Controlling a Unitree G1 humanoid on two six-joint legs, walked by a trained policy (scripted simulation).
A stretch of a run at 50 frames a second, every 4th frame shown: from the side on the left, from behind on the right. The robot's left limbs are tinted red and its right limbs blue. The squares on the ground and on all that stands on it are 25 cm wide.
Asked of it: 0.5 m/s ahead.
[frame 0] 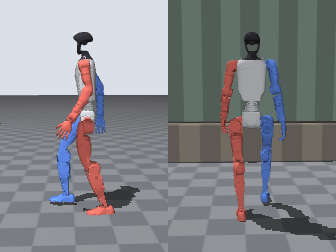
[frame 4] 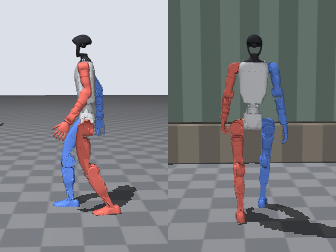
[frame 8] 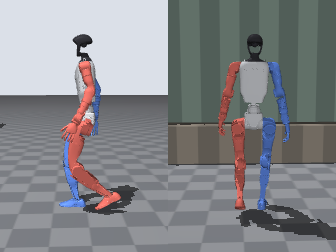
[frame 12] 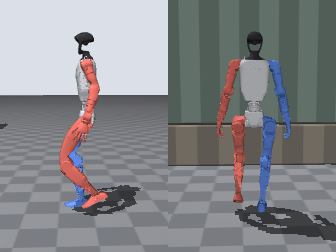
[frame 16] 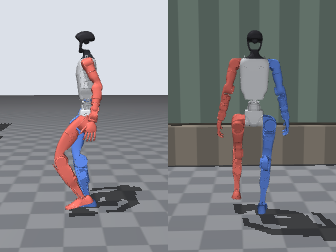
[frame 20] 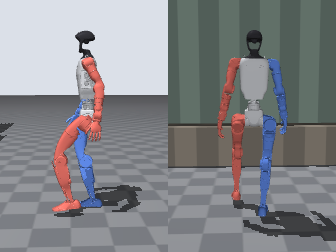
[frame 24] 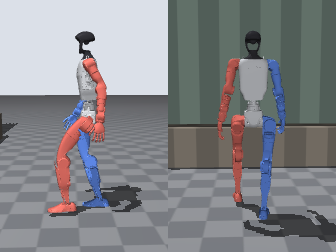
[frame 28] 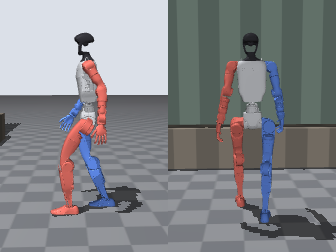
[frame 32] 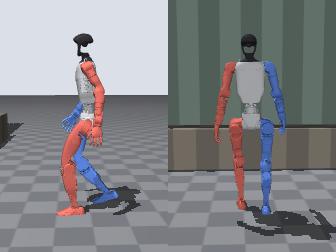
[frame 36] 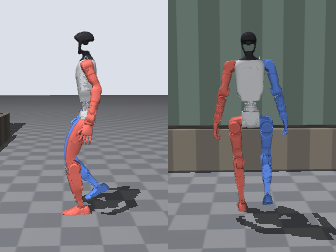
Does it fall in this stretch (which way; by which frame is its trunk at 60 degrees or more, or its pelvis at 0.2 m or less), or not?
no
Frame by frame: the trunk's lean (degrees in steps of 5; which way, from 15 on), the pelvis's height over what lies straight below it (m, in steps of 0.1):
0: 5, 0.8
4: 5, 0.8
8: 5, 0.8
12: 5, 0.8
16: 0, 0.8
20: 0, 0.8
24: 5, 0.8
28: 5, 0.8
32: 5, 0.8
36: 5, 0.8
